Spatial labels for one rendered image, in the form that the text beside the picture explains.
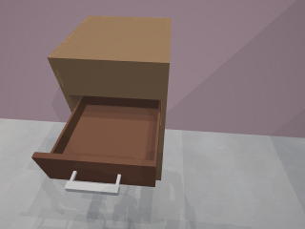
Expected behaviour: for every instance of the drawer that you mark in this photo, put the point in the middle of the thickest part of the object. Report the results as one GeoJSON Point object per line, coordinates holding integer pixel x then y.
{"type": "Point", "coordinates": [106, 137]}

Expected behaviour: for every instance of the cabinet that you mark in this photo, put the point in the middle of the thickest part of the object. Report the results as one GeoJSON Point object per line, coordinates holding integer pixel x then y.
{"type": "Point", "coordinates": [117, 56]}

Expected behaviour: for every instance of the handle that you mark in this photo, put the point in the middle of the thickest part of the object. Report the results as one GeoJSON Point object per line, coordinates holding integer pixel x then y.
{"type": "Point", "coordinates": [93, 188]}

